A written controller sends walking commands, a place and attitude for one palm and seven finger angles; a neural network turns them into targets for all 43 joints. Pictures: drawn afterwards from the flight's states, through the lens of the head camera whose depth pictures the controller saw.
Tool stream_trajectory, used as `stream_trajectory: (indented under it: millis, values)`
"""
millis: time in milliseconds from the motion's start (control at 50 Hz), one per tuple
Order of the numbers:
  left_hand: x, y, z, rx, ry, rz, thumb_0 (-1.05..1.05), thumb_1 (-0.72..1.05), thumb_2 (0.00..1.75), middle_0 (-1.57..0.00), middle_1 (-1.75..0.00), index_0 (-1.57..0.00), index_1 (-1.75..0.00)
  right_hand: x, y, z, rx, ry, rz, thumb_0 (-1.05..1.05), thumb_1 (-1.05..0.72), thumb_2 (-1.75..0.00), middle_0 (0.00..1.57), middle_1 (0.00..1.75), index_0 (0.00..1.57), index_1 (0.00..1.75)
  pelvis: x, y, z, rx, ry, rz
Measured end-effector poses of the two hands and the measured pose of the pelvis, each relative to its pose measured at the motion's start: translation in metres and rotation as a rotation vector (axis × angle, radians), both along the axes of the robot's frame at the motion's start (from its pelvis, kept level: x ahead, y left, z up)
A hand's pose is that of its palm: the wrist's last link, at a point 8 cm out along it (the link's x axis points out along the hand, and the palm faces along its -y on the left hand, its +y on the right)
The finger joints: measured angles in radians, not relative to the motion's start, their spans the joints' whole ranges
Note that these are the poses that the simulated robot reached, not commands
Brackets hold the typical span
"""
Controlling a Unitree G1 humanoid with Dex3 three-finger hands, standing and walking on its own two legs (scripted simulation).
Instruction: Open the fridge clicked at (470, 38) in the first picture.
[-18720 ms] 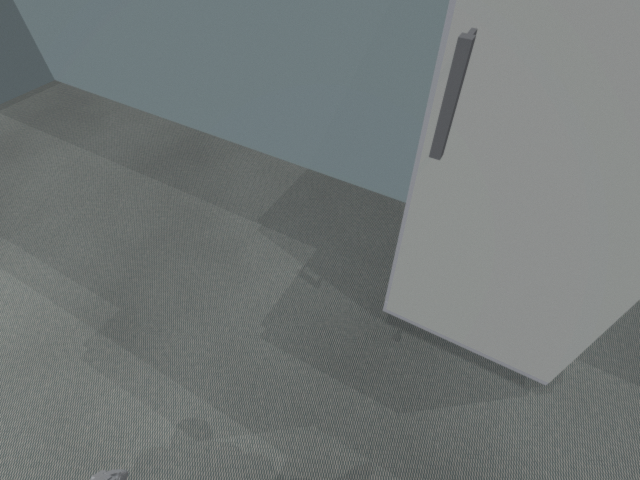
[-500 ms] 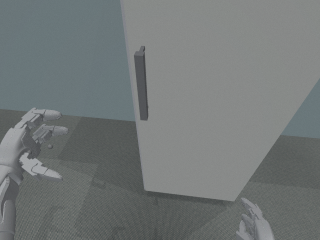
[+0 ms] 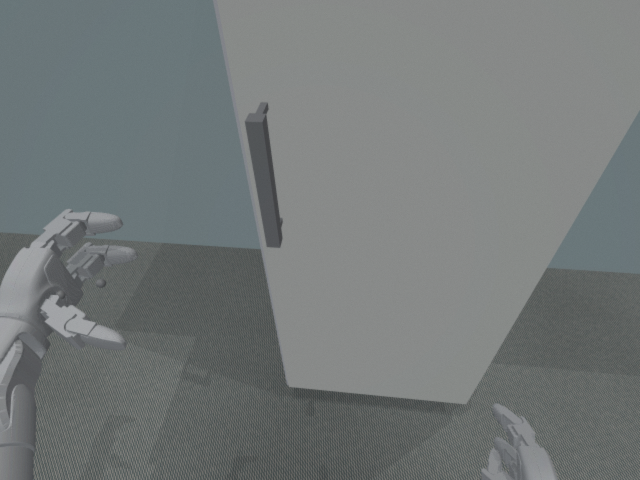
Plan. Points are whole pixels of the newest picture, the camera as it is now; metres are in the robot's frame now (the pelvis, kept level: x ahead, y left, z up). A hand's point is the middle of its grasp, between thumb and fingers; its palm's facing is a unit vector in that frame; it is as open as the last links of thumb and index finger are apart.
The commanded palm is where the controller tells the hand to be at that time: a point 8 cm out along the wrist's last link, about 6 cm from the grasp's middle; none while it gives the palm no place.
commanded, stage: raise the hand to about handle height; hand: left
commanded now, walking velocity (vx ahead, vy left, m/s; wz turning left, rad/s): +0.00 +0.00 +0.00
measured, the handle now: (269, 180) +0.51 +0.13 +0.12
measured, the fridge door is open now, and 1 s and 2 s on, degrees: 0 0 0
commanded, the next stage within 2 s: move the hooked fingers beside the handle in 0.12 s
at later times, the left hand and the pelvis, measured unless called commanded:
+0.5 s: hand (130, 267) +0.30 +0.25 +0.15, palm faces +0.03 -1.00 -0.04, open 14.0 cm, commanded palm +0.28 +0.30 +0.15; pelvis -0.01 -0.01 +0.00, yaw +0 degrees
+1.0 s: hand (163, 237) +0.35 +0.23 +0.15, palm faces -0.01 -1.00 -0.01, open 14.0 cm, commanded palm +0.33 +0.28 +0.14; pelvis +0.00 +0.01 +0.00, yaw -1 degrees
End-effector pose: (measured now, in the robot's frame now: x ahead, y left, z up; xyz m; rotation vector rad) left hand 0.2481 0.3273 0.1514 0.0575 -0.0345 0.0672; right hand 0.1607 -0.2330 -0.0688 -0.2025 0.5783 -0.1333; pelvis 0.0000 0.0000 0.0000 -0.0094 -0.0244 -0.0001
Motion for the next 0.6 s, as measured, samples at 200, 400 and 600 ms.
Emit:
stream_trajectory:
  millis: [200,400,600]
  values:
    - [-0.002,-0.006,0.004,0.006,0.0,-0.01,-0.02,-0.5,0.3,-0.3,-1.21,-0.3,-1.2,0.002,-0.003,0.0,0.013,-0.017,0.001,0.01,-0.9,-0.9,0.2,0.3,0.2,0.3,-0.002,-0.005,0.0,0.002,-0.005,0.001]
    - [0.01,-0.014,-0.002,-0.012,0.01,-0.015,-0.02,-0.5,0.3,-0.3,-1.21,-0.3,-1.2,-0.003,-0.007,-0.003,-0.001,0.001,-0.005,0.01,-0.9,-0.9,0.2,0.3,0.2,0.3,-0.006,-0.007,-0.001,0.002,-0.003,0.007]
    - [0.044,-0.021,-0.003,-0.03,0.021,-0.041,-0.02,-0.5,0.3,-0.3,-1.21,-0.3,-1.2,-0.017,-0.01,-0.006,-0.001,0.037,-0.043,0.01,-0.9,-0.9,0.2,0.3,0.2,0.3,-0.006,-0.005,-0.001,0.004,0.015,-0.008]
